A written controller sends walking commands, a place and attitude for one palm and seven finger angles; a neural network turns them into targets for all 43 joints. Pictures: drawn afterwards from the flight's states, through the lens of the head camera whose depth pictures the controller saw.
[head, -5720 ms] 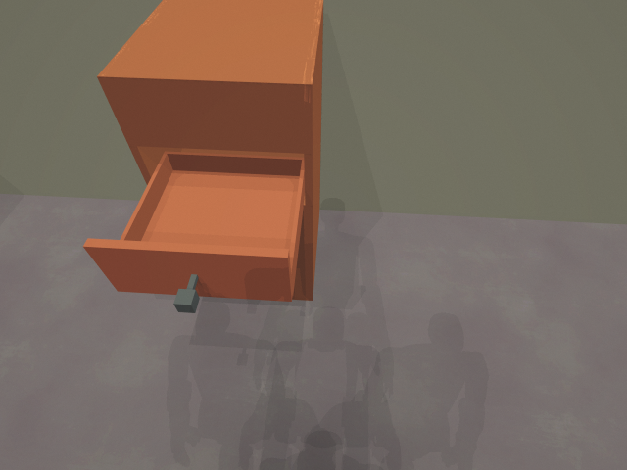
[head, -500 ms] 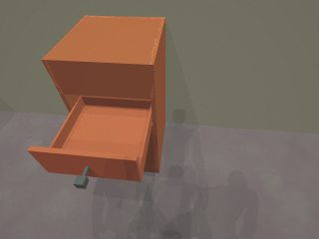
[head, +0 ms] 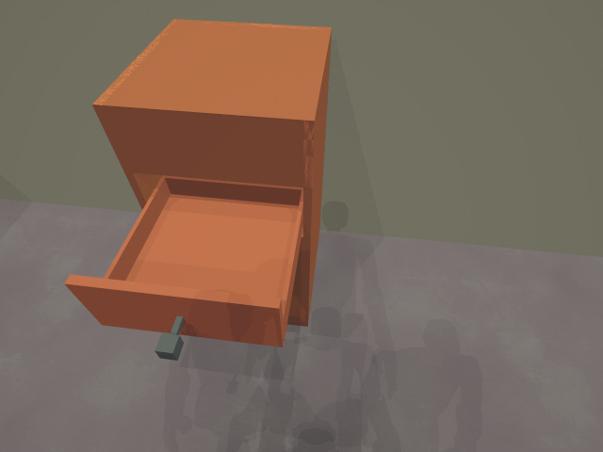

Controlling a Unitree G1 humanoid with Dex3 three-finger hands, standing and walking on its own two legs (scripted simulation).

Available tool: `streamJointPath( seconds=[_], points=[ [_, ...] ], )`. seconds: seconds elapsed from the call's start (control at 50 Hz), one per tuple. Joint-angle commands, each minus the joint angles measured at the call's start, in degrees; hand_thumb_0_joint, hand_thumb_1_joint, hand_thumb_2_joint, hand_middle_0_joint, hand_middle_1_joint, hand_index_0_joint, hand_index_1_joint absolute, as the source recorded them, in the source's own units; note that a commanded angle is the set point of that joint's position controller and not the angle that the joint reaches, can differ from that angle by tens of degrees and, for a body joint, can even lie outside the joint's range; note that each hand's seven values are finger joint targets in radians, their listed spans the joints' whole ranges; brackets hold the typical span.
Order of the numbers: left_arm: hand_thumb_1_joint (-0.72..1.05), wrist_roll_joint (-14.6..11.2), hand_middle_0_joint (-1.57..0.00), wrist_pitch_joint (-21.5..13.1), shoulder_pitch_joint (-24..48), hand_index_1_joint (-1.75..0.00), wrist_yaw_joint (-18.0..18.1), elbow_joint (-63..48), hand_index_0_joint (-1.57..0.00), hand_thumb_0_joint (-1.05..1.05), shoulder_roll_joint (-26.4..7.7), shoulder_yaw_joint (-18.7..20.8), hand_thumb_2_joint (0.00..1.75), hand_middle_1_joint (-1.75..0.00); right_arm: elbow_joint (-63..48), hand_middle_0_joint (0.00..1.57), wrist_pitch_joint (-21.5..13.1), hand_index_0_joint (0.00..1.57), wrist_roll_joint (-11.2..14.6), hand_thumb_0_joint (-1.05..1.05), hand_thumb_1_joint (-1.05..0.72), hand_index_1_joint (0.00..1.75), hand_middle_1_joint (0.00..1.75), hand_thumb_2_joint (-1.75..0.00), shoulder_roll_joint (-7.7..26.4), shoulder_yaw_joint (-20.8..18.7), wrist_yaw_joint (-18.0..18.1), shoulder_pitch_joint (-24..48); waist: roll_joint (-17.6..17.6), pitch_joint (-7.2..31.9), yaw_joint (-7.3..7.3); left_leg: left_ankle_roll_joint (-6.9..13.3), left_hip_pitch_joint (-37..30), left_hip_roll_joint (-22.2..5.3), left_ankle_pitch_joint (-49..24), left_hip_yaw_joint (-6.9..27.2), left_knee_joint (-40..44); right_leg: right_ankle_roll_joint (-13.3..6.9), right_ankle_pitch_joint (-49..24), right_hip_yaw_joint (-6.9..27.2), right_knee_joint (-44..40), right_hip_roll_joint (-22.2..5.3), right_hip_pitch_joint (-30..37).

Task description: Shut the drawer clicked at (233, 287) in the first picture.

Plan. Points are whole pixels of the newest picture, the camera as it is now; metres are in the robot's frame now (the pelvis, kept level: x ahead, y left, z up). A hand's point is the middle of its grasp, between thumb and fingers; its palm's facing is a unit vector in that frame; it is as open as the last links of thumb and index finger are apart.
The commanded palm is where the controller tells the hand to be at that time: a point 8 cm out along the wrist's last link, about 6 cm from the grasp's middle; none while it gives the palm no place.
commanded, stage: shuffle to correct the standing spot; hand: left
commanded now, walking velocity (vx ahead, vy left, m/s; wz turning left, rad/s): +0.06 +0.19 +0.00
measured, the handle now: (173, 337) +0.33 +0.27 -0.17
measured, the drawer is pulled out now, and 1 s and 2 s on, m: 0.30 0.30 0.30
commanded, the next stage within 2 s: come to a stop and stand still in 0.24 s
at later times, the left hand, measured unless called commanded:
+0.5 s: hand out of the picture +0.03 +0.26 -0.18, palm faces +0.04 -0.96 -0.27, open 7.3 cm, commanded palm none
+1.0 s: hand out of the picture +0.02 +0.21 -0.17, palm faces -0.01 -0.99 -0.16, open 7.3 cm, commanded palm none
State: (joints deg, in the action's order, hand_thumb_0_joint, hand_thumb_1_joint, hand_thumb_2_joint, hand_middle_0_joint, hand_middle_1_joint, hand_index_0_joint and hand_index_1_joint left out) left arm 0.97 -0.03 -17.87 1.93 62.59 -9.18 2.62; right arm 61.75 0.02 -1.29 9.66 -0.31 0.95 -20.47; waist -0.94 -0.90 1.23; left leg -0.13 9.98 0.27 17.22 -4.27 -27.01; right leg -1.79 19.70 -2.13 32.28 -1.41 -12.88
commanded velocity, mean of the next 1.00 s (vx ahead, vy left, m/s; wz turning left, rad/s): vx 0.02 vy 0.03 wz -0.03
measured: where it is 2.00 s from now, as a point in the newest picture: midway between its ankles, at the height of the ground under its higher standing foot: outside the picture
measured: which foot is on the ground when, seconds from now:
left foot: down 0.00-0.16, up 0.18-0.34, down 0.36-1.00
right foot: down 0.00-0.34, up 0.36-0.50, down 0.52-1.00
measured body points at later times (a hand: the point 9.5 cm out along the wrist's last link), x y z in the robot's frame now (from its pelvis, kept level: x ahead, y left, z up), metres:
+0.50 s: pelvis +0.02 +0.06 -0.01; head +0.03 +0.05 +0.44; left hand +0.03 +0.31 -0.16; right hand +0.07 -0.17 -0.17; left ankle +0.04 +0.20 -0.73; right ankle -0.01 -0.03 -0.72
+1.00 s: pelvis +0.03 +0.06 +0.01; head +0.04 +0.05 +0.46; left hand +0.02 +0.26 -0.15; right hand -0.02 -0.14 -0.16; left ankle +0.04 +0.20 -0.73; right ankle +0.01 -0.02 -0.73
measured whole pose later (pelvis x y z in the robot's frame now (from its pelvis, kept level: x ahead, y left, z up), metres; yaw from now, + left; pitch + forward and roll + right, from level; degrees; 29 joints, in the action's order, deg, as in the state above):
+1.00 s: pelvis +0.03 +0.06 +0.01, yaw -2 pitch -1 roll +1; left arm 0.4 -1.7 -18.4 1.9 65.5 -6.4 -1.0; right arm 67.1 -0.7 -0.5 5.8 1.1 1.4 -19.9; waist -0.1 -2.1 -0.3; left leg -2.2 8.3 -3.7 11.1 -6.0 -21.2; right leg -3.4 15.3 -4.1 23.7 1.2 -7.1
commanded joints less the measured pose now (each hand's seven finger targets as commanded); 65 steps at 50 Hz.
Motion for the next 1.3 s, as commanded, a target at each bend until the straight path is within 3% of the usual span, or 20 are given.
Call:
streamJointPath(
  seconds=[0.0,0.08,0.12,0.16,0.2,0.28,0.3,0.32,0.36,0.42,0.46,0.5,0.56,0.68,0.96,0.98,1.0,1.06,1.16,1.28],
  points=[
    [0.90,0.55,-0.20,0.04,-0.82,-0.30,0.58,-3.94,-0.20,0.00,-4.01,0.51,0.90,-0.30,-2.79,0.20,-0.41,0.20,0.00,0.00,-0.90,0.30,0.30,-0.90,7.09,-1.13,0.79,-5.14,9.24,-2.29,-0.05,8.20,-1.26,-12.13,-26.23,10.90,5.55,-0.99,4.39,-1.50,5.59,-1.21,-7.08],
    [0.90,0.38,-0.20,-0.39,-4.09,-0.30,0.56,-3.33,-0.20,0.00,-4.32,0.39,0.90,-0.30,-5.23,0.20,-0.12,0.20,0.06,0.00,-0.90,0.30,0.30,-0.90,7.19,-1.13,0.59,-0.92,5.06,-1.52,2.42,7.89,3.32,-9.46,-26.45,8.69,0.03,-1.73,-2.39,0.73,-0.36,-3.41,-0.72],
    [0.90,0.57,-0.20,-1.11,-8.43,-0.30,1.14,-1.98,-0.20,0.00,-10.29,1.98,0.90,-0.30,-7.59,0.20,0.05,0.20,0.37,0.00,-0.90,0.30,0.30,-0.90,5.55,-1.53,0.22,1.69,-10.96,-0.33,3.29,1.46,16.65,-0.70,-6.43,0.47,-12.47,-7.24,-21.38,17.83,-8.52,-17.81,10.77],
    [0.90,0.86,-0.20,-1.54,-11.04,-0.30,2.02,-1.80,-0.20,0.00,-12.84,3.07,0.90,-0.30,-9.38,0.20,0.43,0.20,0.14,0.00,-0.90,0.30,0.30,-0.90,5.11,-1.84,0.25,5.97,-12.59,-2.15,4.88,-0.44,25.65,-2.01,16.67,3.66,-25.77,-14.80,-41.15,25.74,-10.58,-27.88,14.28],
    [0.90,1.48,-0.20,-1.26,-5.36,-0.30,2.10,-3.96,-0.20,0.00,-12.40,3.01,0.90,-0.30,-9.79,0.20,0.23,0.20,0.55,0.00,-0.90,0.30,0.30,-0.90,3.86,-1.99,-0.43,5.93,-9.46,-1.84,1.87,-0.09,23.25,-3.84,16.25,6.99,-24.07,-11.79,-41.62,16.65,-7.25,-23.85,10.70],
    [0.90,1.05,-0.20,-0.18,2.82,-0.30,0.75,-7.33,-0.20,0.00,-12.49,2.70,0.90,-0.30,-5.61,0.20,0.13,0.20,0.26,0.00,-0.90,0.30,0.30,-0.90,3.51,-2.06,-1.31,-4.63,-5.84,-1.17,-3.73,-0.91,-6.54,0.70,-7.76,-3.36,-0.36,-3.36,-15.73,5.56,-1.80,-11.61,-11.09],
    [0.90,0.92,-0.20,0.50,2.51,-0.30,0.51,-8.04,-0.20,0.00,-10.58,2.28,0.90,-0.30,-5.26,0.20,-0.21,0.20,-0.11,0.00,-0.90,0.30,0.30,-0.90,6.53,-2.62,-1.15,-6.36,3.45,-0.58,-3.91,0.80,-9.40,-4.06,-10.26,1.28,2.60,-1.27,-6.15,2.20,6.12,-6.42,-14.49],
    [0.90,0.71,-0.20,0.91,1.97,-0.30,0.23,-9.28,-0.20,0.00,-7.01,1.73,0.90,-0.30,-5.87,0.20,-0.30,0.20,-0.63,0.00,-0.90,0.30,0.30,-0.90,10.73,-3.48,-0.90,-7.63,16.29,0.40,-3.77,6.56,-8.61,-14.98,-13.47,14.30,7.74,1.41,13.14,-3.23,17.25,-0.14,-18.90],
    [0.90,0.75,-0.20,0.98,1.64,-0.30,0.53,-9.48,-0.20,0.00,-3.83,0.71,0.90,-0.30,-7.19,0.20,-0.22,0.20,-0.89,0.00,-0.90,0.30,0.30,-0.90,10.12,-3.36,-0.48,-3.96,11.96,-2.22,-2.40,12.53,3.54,-18.93,-5.23,19.55,11.99,-0.19,17.39,0.54,31.06,-0.58,-17.65],
    [0.90,0.53,-0.20,0.39,-3.76,-0.30,-0.25,-5.35,-0.20,0.00,-2.39,-0.29,0.90,-0.30,-8.71,0.20,-0.56,0.20,-0.96,0.00,-0.90,0.30,0.30,-0.90,7.43,-1.99,-0.27,6.58,9.89,-1.55,1.51,9.84,12.06,-14.56,-2.60,11.11,10.03,-0.08,11.67,-0.21,19.03,-2.85,-6.45],
    [0.90,0.45,-0.20,-0.47,-8.77,-0.30,-0.25,-2.38,-0.20,0.00,-1.82,-1.05,0.90,-0.30,-7.72,0.20,-0.39,0.20,-0.43,0.00,-0.90,0.30,0.30,-0.90,6.14,-1.48,0.01,6.92,2.13,-0.99,3.22,6.83,13.24,-11.29,-2.51,7.63,3.69,0.78,-0.85,-1.03,-0.94,-1.37,2.86],
    [0.90,0.47,-0.20,-1.68,-5.39,-0.30,-0.05,-2.49,-0.20,0.00,-5.83,-1.87,0.90,-0.30,-6.50,0.20,-0.37,0.20,0.73,0.00,-0.90,0.30,0.30,-0.90,2.61,-0.68,-0.01,3.92,-7.61,-2.60,-0.88,0.98,7.67,-3.89,0.51,1.33,-1.40,-2.45,-6.00,12.90,-14.12,-9.79,-3.37],
    [0.90,0.13,-0.20,-2.26,-1.01,-0.30,-0.14,-2.03,-0.20,0.00,-6.47,-2.03,0.90,-0.30,-2.13,0.20,-0.32,0.20,0.48,0.00,-0.90,0.30,0.30,-0.90,1.49,-0.53,0.08,0.96,-10.89,-3.53,-2.90,0.20,-0.73,-4.36,-7.05,1.10,0.44,-3.09,-16.97,9.18,-13.31,-7.70,-6.70],
    [0.90,-0.37,-0.20,-2.21,-4.49,-0.30,0.32,0.42,-0.20,0.00,-4.14,-2.58,0.90,-0.30,1.96,0.20,-1.90,0.20,0.82,0.00,-0.90,0.30,0.30,-0.90,2.55,0.62,0.77,-0.25,2.67,-1.07,-0.73,1.06,-3.25,-7.74,-19.36,2.55,6.60,-1.10,-21.64,4.67,-11.04,-4.67,1.97],
    [0.90,-0.30,-0.20,-2.07,-5.86,-0.30,0.44,2.22,-0.20,0.00,-2.35,-2.90,0.90,-0.30,4.20,0.20,-1.26,0.20,0.89,0.00,-0.90,0.30,0.30,-0.90,0.40,0.70,0.95,-3.16,1.14,-5.27,-0.86,0.92,-1.94,-7.33,-10.63,2.54,8.60,-1.49,-13.74,4.46,-14.76,-4.33,0.35],
    [0.90,0.47,-0.20,-3.46,-8.52,-0.30,2.43,3.03,-0.20,0.00,-4.93,-2.52,0.90,-0.30,-0.32,0.20,-2.06,0.20,0.88,0.00,-0.90,0.30,0.30,-0.90,3.26,0.15,0.27,5.59,-0.93,-8.89,1.62,-1.40,9.34,-6.40,-5.41,-0.33,-7.60,3.37,-42.60,9.95,-14.21,-9.71,-0.01],
    [0.90,0.31,-0.20,-3.76,-7.13,-0.30,2.09,0.17,-0.20,0.00,-7.48,-1.78,0.90,-0.30,-2.35,0.20,-0.74,0.20,0.83,0.00,-0.90,0.30,0.30,-0.90,-0.26,-0.02,0.19,1.32,-2.48,-3.29,-2.09,0.04,8.41,-4.68,4.47,3.07,-10.59,1.03,-35.99,11.95,-14.55,-12.91,2.17],
    [0.90,0.08,-0.20,-3.84,-1.10,-0.30,1.45,-3.22,-0.20,0.00,-5.95,-1.90,0.90,-0.30,-1.61,0.20,-0.94,0.20,0.58,0.00,-0.90,0.30,0.30,-0.90,-0.99,0.03,-0.27,-4.02,0.16,2.57,-4.62,-0.19,1.90,-3.64,-1.27,1.08,-6.13,-5.25,-15.86,7.94,-12.99,-9.26,-0.70],
    [0.90,-0.16,-0.20,-1.86,-2.67,-0.30,0.95,-3.37,-0.20,0.00,-3.20,-2.27,0.90,-0.30,-1.75,0.20,-1.83,0.20,0.37,0.00,-0.90,0.30,0.30,-0.90,1.87,0.30,0.44,-2.57,6.62,-4.64,-2.03,2.20,6.35,-6.98,-6.74,6.75,3.00,-1.95,-5.68,5.10,-8.14,-2.94,-1.78],
    [0.90,-0.17,-0.20,-1.26,-3.61,-0.30,0.58,-4.01,-0.20,0.00,-3.70,-2.54,0.90,-0.30,-2.11,0.20,-1.81,0.20,0.35,0.00,-0.90,0.30,0.30,-0.90,3.62,0.52,0.42,-1.56,1.14,-5.69,-1.16,2.84,6.69,-6.48,-3.64,7.43,5.45,-1.34,-3.31,5.02,-8.85,-3.06,-1.31]
  ],
)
